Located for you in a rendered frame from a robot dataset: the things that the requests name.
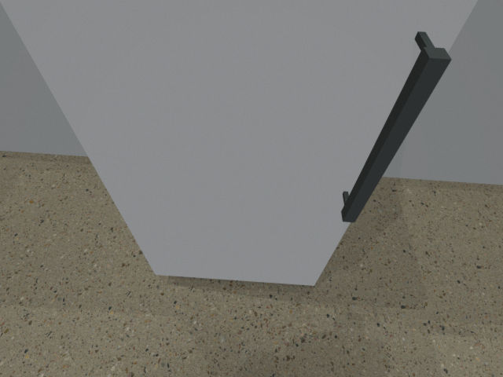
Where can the fridge door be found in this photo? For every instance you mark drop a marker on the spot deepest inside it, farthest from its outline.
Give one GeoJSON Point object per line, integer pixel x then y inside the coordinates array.
{"type": "Point", "coordinates": [226, 131]}

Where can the handle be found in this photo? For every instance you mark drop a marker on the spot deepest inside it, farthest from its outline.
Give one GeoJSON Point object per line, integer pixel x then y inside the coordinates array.
{"type": "Point", "coordinates": [426, 73]}

